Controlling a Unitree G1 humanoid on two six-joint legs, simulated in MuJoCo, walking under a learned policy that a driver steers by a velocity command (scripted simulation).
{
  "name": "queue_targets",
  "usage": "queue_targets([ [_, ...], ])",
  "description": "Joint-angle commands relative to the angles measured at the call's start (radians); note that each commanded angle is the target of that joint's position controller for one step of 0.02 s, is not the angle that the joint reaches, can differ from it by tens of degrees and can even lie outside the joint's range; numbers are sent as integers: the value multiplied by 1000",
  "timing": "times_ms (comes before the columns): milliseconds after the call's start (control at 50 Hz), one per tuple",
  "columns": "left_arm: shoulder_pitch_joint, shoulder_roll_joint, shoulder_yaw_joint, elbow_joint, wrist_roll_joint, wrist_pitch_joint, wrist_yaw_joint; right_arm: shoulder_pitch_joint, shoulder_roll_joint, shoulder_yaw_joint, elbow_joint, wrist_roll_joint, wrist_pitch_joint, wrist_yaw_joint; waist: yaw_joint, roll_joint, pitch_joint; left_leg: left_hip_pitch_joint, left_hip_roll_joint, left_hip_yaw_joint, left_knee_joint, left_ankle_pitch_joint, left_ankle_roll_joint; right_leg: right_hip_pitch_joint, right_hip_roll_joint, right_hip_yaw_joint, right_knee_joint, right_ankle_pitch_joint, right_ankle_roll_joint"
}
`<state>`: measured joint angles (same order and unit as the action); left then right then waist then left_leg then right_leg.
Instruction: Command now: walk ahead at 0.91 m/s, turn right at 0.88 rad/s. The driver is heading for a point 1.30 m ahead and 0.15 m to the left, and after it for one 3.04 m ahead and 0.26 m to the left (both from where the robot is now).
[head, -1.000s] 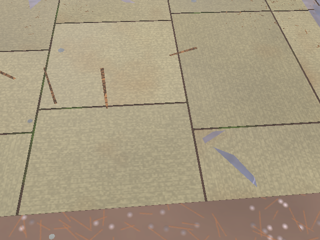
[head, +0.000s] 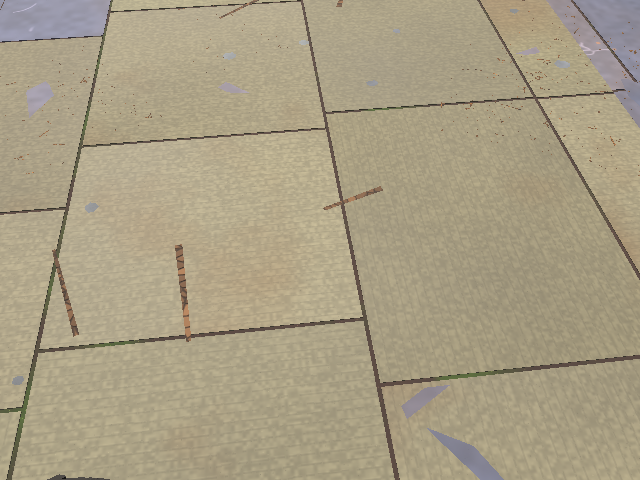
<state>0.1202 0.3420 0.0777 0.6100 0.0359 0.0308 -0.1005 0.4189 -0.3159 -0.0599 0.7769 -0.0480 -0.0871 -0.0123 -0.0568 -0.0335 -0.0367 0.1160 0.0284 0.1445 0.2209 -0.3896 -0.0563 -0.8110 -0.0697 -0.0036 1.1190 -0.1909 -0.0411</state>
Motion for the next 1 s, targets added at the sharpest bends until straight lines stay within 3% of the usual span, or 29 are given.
queue_targets([
  [20, -213, 23, -21, -131, 0, -15, -19, -39, -111, -23, -29, 1, -23, 1, -8, 129, 220, -120, 225, 8, -165, 278, 134, -38, -29, -80, -164, 24, -44],
  [60, -191, 5, -32, -126, -6, -15, -10, -33, -142, -26, -8, 3, -19, -1, 23, 133, 184, -114, 214, 99, -57, 824, 118, 157, 45, -177, -269, -37, -107],
  [100, 27, 41, -14, -71, -9, -23, 14, 3, -207, -37, 13, 4, -2, -5, 143, 178, 22, -111, 259, 102, 278, 1376, 129, 461, 166, -204, -270, -167, -160],
  [120, 281, 80, 11, 7, -2, -31, 30, -20, -224, -36, 7, 14, 1, -5, 269, 164, -101, -258, 260, 90, 539, 1354, 129, 811, 203, -144, -358, -115, -189],
  [140, 389, 171, 46, 63, 8, -34, 49, -20, -159, -18, -5, 7, -1, 2, 299, 41, -171, -517, 190, 68, 892, 786, 115, 1096, 100, 62, -428, -215, -180],
  [160, 328, 305, 64, 38, 3, -34, 64, 33, -20, 18, -96, 42, -7, 25, 165, -313, -318, -830, 7, -18, 1308, -130, 84, 1267, -252, 688, -702, -492, -240],
  [180, 347, 268, 65, -1, -4, -35, 70, -112, -122, 3, -113, 33, -17, 21, 252, -86, -383, -856, 5, -224, 1385, -12, 110, 1213, -257, 787, -814, -529, -205],
  [200, 319, 232, 54, 47, 16, -45, 84, -168, -116, 1, -112, 58, -17, 18, 221, -25, -196, -918, 16, -229, 1385, 78, 117, 1069, -274, 650, -822, -406, -195],
  [220, 290, 174, 37, 71, 23, -63, 93, -141, -84, 15, -93, 53, -14, 18, 157, 57, -49, -876, 64, -232, 1292, 121, 118, 865, -253, 521, -822, -281, -166],
  [280, 188, 61, -6, 84, 4, -114, 89, -24, -44, 18, -14, 26, 49, 43, 31, 13, 60, -701, 115, -261, 1137, 165, 107, 557, -179, 276, -918, -197, -96],
  [340, 198, 38, -12, 121, -13, -147, 80, -97, -18, 15, -2, 41, 79, 61, 27, -13, 154, -805, 91, -230, 1012, 284, 109, 572, -99, 39, -1009, 35, -9],
  [380, 215, 3, -21, 141, -16, -158, 74, -190, -10, 17, -15, 52, 72, 66, 45, -14, 199, -829, 54, -167, 881, 395, 125, 602, -24, -125, -1030, 298, 33],
  [440, 245, -5, -33, 165, -24, -165, 89, -277, 12, 32, -42, 49, 55, 80, 50, -8, 179, -803, 20, -37, 691, 508, 153, 698, -21, -235, -1042, 624, 44],
  [500, 246, 47, -28, 179, -28, -165, 122, -267, 1, 37, -43, 47, 55, 89, 14, -30, 110, -651, -62, 63, 524, 556, 191, 829, -54, -279, -957, 1114, 73],
  [540, 210, 112, -11, 173, -20, -144, 155, -122, -59, 19, -3, 47, 72, 79, -78, -84, 11, -480, -125, 91, 513, 485, 212, 912, -96, -274, -754, 1426, 86],
  [580, 74, 155, 6, 133, 2, -108, 168, 260, -158, -31, 104, 41, 88, 59, -277, -83, -107, -121, -134, -1, 497, 332, 288, 779, -124, -234, -257, 1451, 75],
  [600, -11, 138, 9, 126, -7, -91, 153, 398, -187, -58, 143, 58, 87, 41, -361, 53, -95, 36, -68, -115, 356, 336, 378, 593, 4, -252, 260, 796, 62],
  [620, -82, -58, -48, 72, 20, -109, 122, 284, -161, -51, 165, 66, 96, 30, -217, 307, 67, 48, -49, -245, 483, 412, 397, 173, 191, -164, 632, -298, 50],
  [640, 69, -116, -76, -23, -5, -126, 113, 110, -190, -41, 91, 36, 89, 27, -15, 283, -55, 140, 90, -699, 354, 293, 555, -78, 173, 47, 736, -345, 70],
  [660, 81, -53, -86, -47, 17, -158, 100, 65, -169, -47, 43, 28, 87, 18, -17, 159, -96, 98, 206, -979, 61, -143, 568, -109, 129, 146, 608, -280, 45],
  [680, 56, 19, -74, -28, 22, -170, 93, 27, -119, -40, 38, 17, 81, 12, 24, -33, 24, -76, 206, -974, -50, -307, 506, -72, 67, 146, 465, -191, 34],
  [720, 31, 31, -79, -24, 50, -137, 99, -23, -128, -34, 33, 22, 48, 8, 91, -89, 139, -347, 128, -838, -61, -170, 453, 40, 8, 130, 284, -177, 65],
  [740, 20, 30, -83, -26, 50, -110, 99, -34, -119, -29, 33, 27, 29, 7, 108, -100, 172, -463, 84, -752, -79, -121, 437, 101, -25, 113, 182, -169, 87],
  [780, -70, 20, -94, -63, 35, -92, 93, -43, -141, -35, 25, 32, 4, 13, 86, -70, 190, -601, 5, -608, -110, 59, 418, 223, -50, 55, -49, -48, 118],
  [840, -200, -32, -114, -111, -5, -94, 81, -9, -145, -51, 30, 50, -1, 24, 0, 13, 155, -560, -69, -501, -71, 271, 344, 352, -26, 13, -375, 205, 116],
  [920, -213, -1, -100, -122, -15, -107, 89, 28, -171, -71, 29, 48, 8, 29, -46, 89, 74, -323, -35, -535, 55, 532, 280, 431, 46, 10, -585, 250, 89],
  [960, -45, 78, -63, -74, -15, -118, 108, -2, -210, -80, 18, 37, 7, 25, 42, 90, -49, -245, -35, -535, 284, 779, 233, 626, 95, 15, -611, 97, 65],
  [980, 158, 123, -38, -28, -13, -124, 121, -65, -233, -84, 4, 35, 1, 29, 172, 75, -151, -322, -68, -507, 516, 777, 208, 852, 66, 25, -593, 38, 50],
  [1000, 409, 201, -3, 14, 9, -128, 143, -117, -150, -62, -31, 34, -13, 28, 280, -4, -289, -481, -112, -441, 843, 538, 199, 1104, -114, 190, -574, -271, 23],
])
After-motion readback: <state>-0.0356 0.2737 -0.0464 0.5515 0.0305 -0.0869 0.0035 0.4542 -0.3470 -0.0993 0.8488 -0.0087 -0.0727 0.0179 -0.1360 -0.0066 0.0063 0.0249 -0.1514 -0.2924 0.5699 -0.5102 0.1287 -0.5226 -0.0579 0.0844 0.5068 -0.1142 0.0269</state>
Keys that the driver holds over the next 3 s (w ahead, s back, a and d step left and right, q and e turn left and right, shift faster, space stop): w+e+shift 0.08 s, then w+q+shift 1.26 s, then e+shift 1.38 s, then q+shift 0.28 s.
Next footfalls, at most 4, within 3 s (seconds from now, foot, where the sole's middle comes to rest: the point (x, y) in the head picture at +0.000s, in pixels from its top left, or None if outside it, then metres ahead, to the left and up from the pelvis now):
0.12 right None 0.27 -0.14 -0.76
0.60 left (367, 386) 0.70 -0.11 -0.76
1.00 right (392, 236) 1.14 -0.23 -0.76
1.44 left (241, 188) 1.35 0.18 -0.76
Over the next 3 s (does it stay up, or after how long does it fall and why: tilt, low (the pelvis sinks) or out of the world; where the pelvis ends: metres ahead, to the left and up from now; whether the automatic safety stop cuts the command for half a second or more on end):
stays up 1.54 0.24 0.02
